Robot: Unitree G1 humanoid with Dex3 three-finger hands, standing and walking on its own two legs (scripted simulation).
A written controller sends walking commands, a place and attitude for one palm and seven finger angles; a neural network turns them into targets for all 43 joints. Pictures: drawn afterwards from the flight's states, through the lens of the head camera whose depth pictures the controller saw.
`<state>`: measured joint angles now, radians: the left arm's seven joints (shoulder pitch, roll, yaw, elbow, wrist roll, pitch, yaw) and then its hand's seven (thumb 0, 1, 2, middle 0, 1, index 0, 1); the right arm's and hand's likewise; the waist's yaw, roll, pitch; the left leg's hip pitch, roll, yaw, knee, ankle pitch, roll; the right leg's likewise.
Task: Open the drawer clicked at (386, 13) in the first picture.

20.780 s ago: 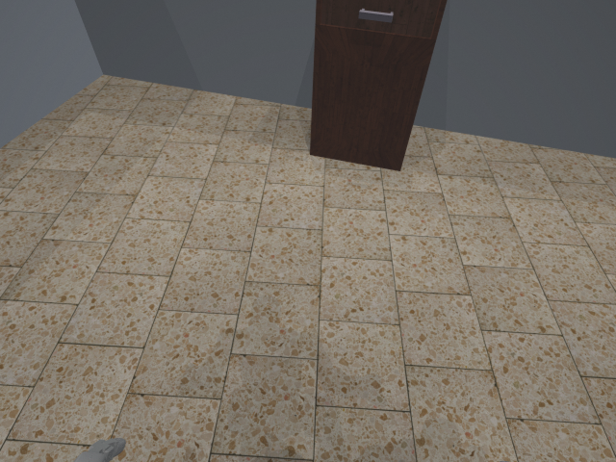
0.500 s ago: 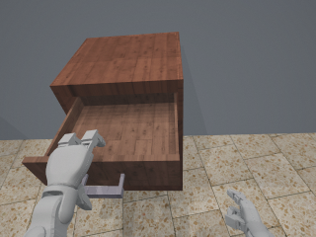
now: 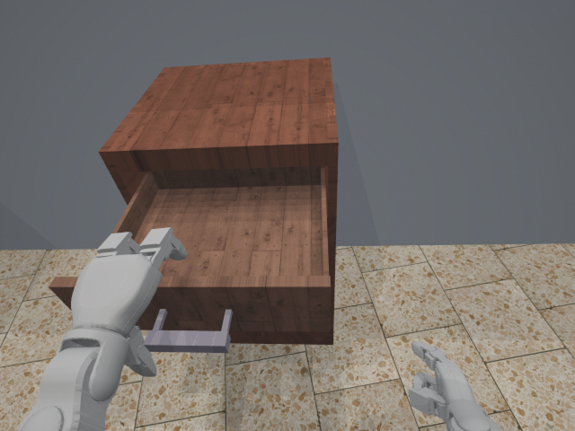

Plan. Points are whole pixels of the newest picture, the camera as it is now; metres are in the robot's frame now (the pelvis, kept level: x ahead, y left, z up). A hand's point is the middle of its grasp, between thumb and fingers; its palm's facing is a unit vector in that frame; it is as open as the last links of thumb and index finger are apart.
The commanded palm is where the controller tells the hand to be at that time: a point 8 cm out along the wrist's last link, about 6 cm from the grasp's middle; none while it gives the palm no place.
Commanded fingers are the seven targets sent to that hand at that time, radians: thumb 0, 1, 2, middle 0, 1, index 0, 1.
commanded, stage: draw the hand back to the body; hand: left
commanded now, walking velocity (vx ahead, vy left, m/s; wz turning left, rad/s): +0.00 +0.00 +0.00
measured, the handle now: (191, 328) +0.26 +0.22 -0.03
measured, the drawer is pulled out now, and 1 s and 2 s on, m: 0.29 0.29 0.29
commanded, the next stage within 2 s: step back with the hand held close in 1.44 s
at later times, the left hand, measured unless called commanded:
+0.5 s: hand (122, 311) +0.20 +0.24 +0.12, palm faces +0.19 -0.45 -0.87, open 13.9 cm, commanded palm +0.16 +0.25 +0.17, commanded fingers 0.00 -0.36 0.36 -0.29 -1.11 -0.29 -1.11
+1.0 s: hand (121, 297) +0.20 +0.23 +0.15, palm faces +0.37 -0.84 -0.39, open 10.8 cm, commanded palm +0.15 +0.27 +0.17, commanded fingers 0.00 0.51 0.74 -0.23 -0.55 -0.23 -0.55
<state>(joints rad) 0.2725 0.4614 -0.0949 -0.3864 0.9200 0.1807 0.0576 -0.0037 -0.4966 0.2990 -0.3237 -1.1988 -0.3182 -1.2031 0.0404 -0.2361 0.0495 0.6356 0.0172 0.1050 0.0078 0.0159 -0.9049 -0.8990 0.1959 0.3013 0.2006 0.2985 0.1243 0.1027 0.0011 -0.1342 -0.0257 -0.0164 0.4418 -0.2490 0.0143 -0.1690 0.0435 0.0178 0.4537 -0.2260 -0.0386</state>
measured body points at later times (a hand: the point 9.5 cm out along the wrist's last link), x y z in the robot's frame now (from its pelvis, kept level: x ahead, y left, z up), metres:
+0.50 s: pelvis +0.00 +0.01 +0.00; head -0.01 -0.03 +0.45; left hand +0.18 +0.26 +0.17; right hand +0.24 -0.18 -0.08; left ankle +0.00 +0.11 -0.74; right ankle +0.01 -0.09 -0.74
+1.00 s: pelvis +0.02 +0.00 +0.00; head +0.02 -0.02 +0.45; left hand +0.18 +0.27 +0.17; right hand +0.22 -0.21 -0.09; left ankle +0.00 +0.11 -0.74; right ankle +0.01 -0.09 -0.74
